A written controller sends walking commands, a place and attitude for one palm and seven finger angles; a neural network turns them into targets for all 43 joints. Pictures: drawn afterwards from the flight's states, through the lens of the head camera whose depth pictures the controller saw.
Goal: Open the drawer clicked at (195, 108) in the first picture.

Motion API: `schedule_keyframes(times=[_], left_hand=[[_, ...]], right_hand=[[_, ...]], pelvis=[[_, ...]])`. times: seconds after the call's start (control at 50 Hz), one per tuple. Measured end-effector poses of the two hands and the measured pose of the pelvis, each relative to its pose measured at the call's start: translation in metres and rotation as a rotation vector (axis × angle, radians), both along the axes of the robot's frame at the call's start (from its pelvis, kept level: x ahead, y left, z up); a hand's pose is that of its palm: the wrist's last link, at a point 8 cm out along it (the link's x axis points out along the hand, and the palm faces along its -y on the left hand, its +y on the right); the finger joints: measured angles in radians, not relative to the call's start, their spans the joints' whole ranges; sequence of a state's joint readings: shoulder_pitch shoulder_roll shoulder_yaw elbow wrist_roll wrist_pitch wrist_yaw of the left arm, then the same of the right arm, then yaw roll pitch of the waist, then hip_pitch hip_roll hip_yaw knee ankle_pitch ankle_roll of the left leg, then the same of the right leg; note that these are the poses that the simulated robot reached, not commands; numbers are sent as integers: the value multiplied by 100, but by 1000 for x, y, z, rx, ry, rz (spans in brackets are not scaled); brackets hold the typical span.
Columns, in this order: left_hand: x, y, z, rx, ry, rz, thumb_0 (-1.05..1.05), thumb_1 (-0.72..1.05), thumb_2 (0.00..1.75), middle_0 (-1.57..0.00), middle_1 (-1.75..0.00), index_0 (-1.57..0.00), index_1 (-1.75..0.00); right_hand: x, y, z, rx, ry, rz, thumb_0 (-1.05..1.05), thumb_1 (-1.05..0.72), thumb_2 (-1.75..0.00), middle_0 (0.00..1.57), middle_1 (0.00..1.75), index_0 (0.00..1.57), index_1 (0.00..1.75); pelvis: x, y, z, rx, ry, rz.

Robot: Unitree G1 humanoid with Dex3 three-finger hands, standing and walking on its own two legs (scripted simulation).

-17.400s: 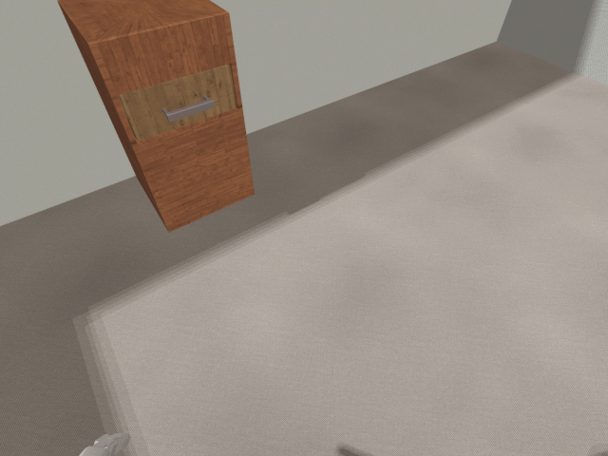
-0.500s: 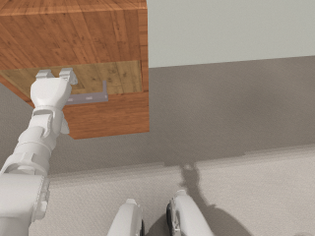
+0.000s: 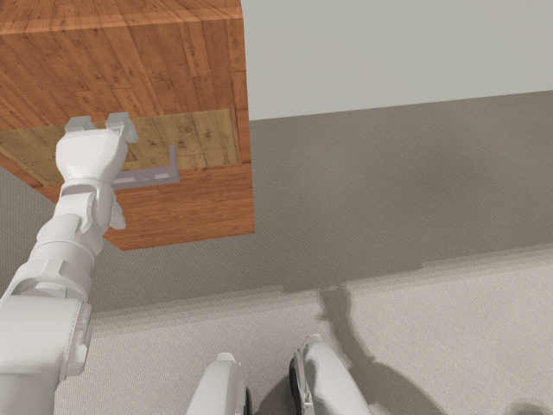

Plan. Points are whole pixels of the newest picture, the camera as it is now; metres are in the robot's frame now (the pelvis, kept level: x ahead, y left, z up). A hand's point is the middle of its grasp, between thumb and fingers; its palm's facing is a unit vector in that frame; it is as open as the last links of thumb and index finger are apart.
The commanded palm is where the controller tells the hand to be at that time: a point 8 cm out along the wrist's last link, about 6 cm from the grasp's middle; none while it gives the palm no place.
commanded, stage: move the hooked fingers above the handle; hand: left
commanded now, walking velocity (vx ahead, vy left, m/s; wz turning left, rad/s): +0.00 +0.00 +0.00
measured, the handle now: (129, 168) +0.53 +0.23 -0.10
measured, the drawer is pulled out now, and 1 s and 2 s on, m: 0.00 0.00 0.00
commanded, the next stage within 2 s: lower the fingers behind the handle in 1.26 s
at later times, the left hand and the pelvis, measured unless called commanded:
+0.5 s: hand (113, 171) +0.48 +0.23 -0.03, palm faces -0.05 -0.06 -1.00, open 13.8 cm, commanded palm +0.47 +0.23 +0.02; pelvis +0.01 +0.00 +0.00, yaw +0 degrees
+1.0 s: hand (114, 173) +0.48 +0.23 -0.03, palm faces -0.04 -0.05 -1.00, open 13.8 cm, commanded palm +0.47 +0.24 +0.01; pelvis +0.00 +0.00 +0.00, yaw +0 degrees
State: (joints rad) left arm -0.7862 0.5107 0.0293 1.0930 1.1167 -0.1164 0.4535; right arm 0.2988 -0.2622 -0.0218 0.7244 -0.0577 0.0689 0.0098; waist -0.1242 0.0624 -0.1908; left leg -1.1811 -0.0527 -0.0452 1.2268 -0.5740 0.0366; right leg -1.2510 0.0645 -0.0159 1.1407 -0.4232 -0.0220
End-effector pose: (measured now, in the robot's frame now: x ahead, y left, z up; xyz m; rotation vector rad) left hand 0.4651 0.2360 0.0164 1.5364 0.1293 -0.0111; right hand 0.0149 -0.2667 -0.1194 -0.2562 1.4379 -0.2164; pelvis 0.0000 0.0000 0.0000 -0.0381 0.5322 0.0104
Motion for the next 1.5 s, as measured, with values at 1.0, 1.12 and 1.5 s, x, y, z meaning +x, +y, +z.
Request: schedule_keyframes(times=[1.0,1.12,1.5], left_hand=[[-6,-7,4,-14,-51,-4,0,-49,30,-32,-120,-32,-121],[-1,-4,1,25,-81,32,0,-49,30,-34,-122,-34,-123],[-6,5,-8,1,-10,15,0,-49,30,-32,-120,-32,-121]], right_hand=[[22,-5,2,-10,-42,22,0,-91,-90,20,30,20,30],[17,-7,-4,-5,-36,13,0,-91,-90,20,30,20,30],[12,-8,-3,-25,-36,25,0,-90,-90,20,30,20,30]], pelvis=[[3,-1,2,-2,-14,8],[-2,0,-2,4,-5,-8],[-3,-2,-6,-3,5,8]])
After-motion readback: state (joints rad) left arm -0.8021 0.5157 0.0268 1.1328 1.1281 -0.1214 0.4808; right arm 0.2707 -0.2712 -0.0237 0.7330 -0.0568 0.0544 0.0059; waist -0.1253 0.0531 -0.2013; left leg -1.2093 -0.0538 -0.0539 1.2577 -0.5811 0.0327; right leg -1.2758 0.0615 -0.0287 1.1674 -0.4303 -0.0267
